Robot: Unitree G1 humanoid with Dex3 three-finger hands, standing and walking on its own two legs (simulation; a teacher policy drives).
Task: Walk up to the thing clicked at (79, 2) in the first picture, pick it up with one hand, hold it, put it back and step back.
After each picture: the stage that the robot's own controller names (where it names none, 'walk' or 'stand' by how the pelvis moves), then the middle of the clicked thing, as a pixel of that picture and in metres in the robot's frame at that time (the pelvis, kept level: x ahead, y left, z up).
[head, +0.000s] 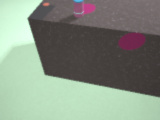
stand; (78, 7) +1.04 +0.02 -0.05
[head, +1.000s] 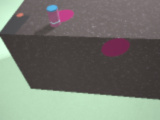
walk; (53, 16) +0.90 +0.21 -0.04
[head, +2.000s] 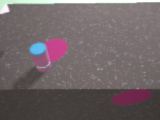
stand; (41, 57) +0.50 +0.21 -0.02
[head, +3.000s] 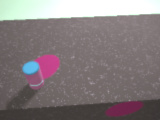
stand; (34, 75) +0.46 +0.22 -0.05
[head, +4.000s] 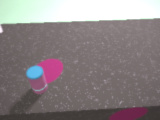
stand; (37, 80) +0.44 +0.21 -0.06
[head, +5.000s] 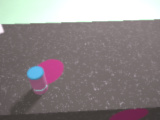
stand; (38, 80) +0.44 +0.21 -0.06
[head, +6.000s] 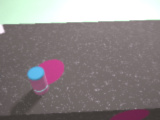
stand; (38, 81) +0.43 +0.20 -0.05
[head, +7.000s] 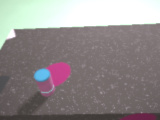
rise first; (45, 82) +0.44 +0.21 -0.05
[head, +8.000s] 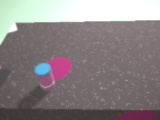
go down; (45, 77) +0.45 +0.20 -0.05
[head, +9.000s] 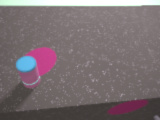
go down; (29, 72) +0.43 +0.18 -0.01
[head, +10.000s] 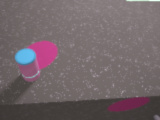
approach; (28, 65) +0.44 +0.19 +0.00
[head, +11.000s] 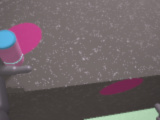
close; (9, 50) +0.47 +0.21 +0.04
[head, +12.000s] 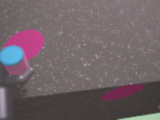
lift; (17, 65) +0.42 +0.19 +0.03
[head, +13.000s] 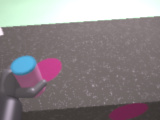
lift; (29, 77) +0.33 +0.17 +0.14
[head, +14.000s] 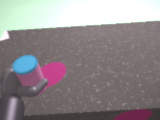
hold; (31, 76) +0.33 +0.17 +0.14
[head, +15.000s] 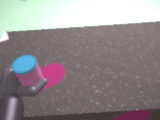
hold; (30, 76) +0.33 +0.17 +0.14
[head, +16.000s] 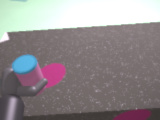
crouch; (30, 76) +0.33 +0.17 +0.14
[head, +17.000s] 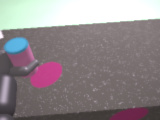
crouch; (22, 58) +0.39 +0.19 +0.15
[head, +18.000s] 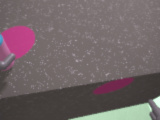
lower; out of the picture +0.47 +0.22 +0.02
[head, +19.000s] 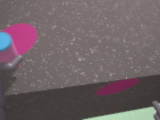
lower; (5, 52) +0.46 +0.21 +0.04
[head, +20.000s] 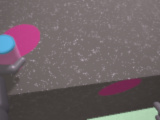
lower; (8, 55) +0.45 +0.20 +0.04
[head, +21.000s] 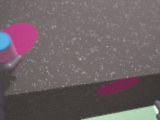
lower; (4, 52) +0.46 +0.21 +0.04
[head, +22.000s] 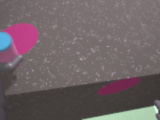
loosen; (5, 52) +0.46 +0.21 +0.04
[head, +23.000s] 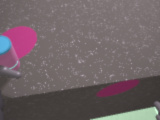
withdraw; (4, 55) +0.45 +0.21 +0.04
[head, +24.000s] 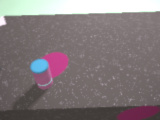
sink last; (42, 74) +0.43 +0.19 -0.01
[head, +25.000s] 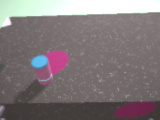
stand; (42, 70) +0.46 +0.20 -0.01
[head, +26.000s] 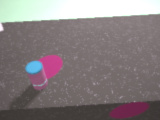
stand; (37, 75) +0.45 +0.21 -0.03
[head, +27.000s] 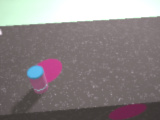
stand; (38, 80) +0.44 +0.21 -0.05
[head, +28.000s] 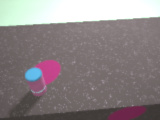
stand; (36, 82) +0.43 +0.21 -0.05
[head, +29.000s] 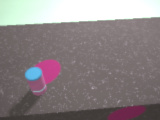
stand; (36, 81) +0.43 +0.21 -0.05
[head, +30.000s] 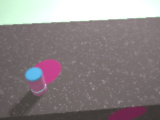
stand; (36, 81) +0.43 +0.21 -0.05
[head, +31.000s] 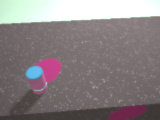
walk; (37, 80) +0.43 +0.21 -0.05
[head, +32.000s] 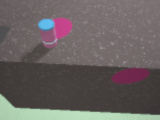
walk; (48, 34) +0.60 +0.16 -0.03
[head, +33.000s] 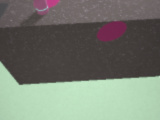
walk; (40, 2) +0.85 +0.25 -0.02
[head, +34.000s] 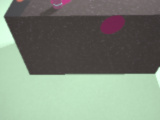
stand; out of the picture +1.07 +0.20 -0.03
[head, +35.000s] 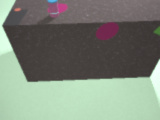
stand; (53, 7) +1.08 +0.21 -0.06
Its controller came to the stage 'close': yes
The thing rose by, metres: 0.21
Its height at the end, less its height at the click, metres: +0.00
